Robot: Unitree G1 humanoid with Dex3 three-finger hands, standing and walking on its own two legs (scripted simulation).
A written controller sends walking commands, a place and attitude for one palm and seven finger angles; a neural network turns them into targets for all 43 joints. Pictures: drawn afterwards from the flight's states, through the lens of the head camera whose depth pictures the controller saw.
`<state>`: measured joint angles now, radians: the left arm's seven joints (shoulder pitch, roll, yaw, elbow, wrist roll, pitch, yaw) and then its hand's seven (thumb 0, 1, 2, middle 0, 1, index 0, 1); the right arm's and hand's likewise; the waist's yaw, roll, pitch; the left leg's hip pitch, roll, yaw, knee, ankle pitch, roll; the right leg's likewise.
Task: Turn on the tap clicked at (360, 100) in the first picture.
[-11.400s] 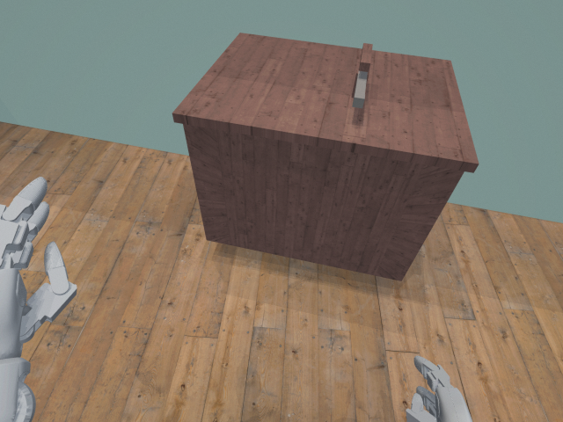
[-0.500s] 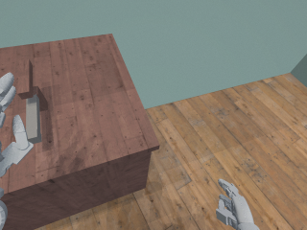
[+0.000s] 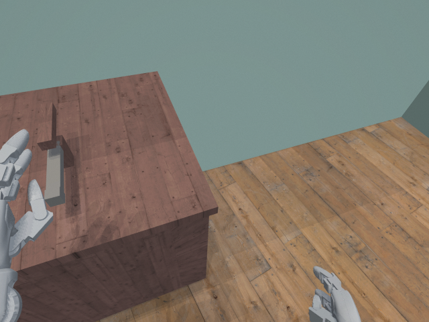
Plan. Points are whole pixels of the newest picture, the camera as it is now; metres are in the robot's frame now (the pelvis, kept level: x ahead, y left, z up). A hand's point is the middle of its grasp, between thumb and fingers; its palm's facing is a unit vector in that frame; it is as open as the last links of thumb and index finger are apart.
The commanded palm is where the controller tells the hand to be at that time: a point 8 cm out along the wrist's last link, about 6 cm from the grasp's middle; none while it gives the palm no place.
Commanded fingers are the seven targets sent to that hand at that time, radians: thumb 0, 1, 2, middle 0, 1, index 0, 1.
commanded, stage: come to a stop and stand still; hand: left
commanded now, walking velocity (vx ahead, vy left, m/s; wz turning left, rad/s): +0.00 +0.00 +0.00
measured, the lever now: (55, 196) +0.33 +0.36 +0.01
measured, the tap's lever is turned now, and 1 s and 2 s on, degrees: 0 0 0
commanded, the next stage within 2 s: look again from close up in 1.62 s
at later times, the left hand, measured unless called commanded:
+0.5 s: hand (40, 190) +0.24 +0.26 +0.18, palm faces +0.48 -0.77 -0.42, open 7.4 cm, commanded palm +0.16 +0.27 +0.17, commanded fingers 0.00 0.90 0.90 -0.20 -0.30 -0.20 -0.30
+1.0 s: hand (53, 200) +0.24 +0.26 +0.15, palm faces +0.36 -0.82 -0.44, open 7.4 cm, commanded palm +0.18 +0.29 +0.17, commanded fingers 0.00 0.90 0.90 -0.20 -0.30 -0.20 -0.30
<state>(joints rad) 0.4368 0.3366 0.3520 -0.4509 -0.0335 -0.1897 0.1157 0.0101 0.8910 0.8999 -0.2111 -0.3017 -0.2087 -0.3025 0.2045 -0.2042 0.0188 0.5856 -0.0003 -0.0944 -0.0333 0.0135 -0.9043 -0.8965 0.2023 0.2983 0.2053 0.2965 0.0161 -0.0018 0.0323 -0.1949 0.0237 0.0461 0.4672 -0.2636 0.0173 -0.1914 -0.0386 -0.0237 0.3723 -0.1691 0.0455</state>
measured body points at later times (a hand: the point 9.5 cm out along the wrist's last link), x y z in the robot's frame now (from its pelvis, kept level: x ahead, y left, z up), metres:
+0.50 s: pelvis +0.00 -0.02 +0.00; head +0.05 -0.01 +0.44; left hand +0.21 +0.30 +0.20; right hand +0.18 -0.23 -0.09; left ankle -0.01 +0.10 -0.74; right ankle +0.02 -0.15 -0.74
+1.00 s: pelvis +0.03 +0.00 +0.00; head +0.07 +0.02 +0.44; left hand +0.22 +0.30 +0.18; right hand +0.23 -0.21 -0.08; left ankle -0.01 +0.10 -0.74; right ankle +0.02 -0.15 -0.74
